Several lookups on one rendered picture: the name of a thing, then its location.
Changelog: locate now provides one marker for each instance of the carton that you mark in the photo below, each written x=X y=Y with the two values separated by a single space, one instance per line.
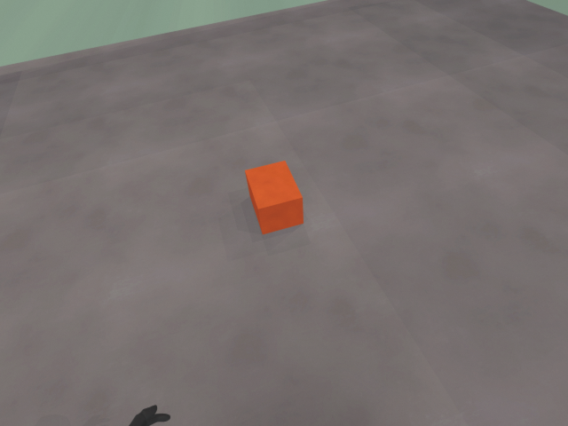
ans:
x=275 y=196

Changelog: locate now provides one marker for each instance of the robot left hand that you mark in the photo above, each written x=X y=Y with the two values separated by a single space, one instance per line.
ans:
x=148 y=417

